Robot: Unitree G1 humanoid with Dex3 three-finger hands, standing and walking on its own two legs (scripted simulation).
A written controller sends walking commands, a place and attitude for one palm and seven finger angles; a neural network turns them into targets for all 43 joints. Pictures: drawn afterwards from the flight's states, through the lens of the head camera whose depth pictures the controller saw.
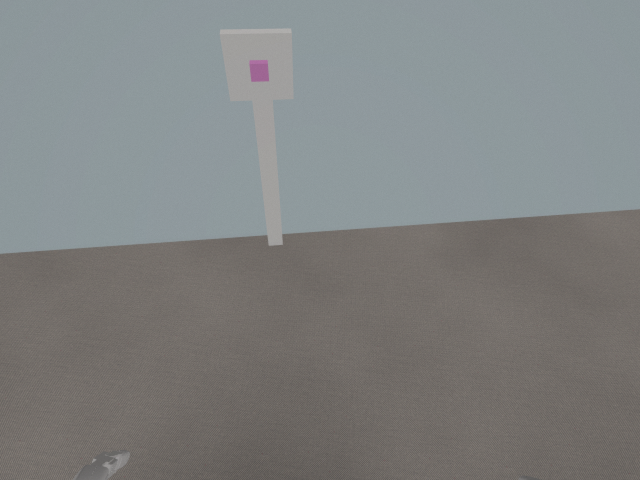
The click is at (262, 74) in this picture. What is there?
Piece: button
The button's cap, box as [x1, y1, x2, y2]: [249, 60, 268, 81]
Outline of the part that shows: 249,60 251,81 268,80 267,60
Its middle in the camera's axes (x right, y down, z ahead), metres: -0.17 -0.45 +1.03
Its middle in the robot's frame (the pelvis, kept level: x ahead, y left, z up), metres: +1.07 +0.22 +0.00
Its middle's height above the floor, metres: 0.77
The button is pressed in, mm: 0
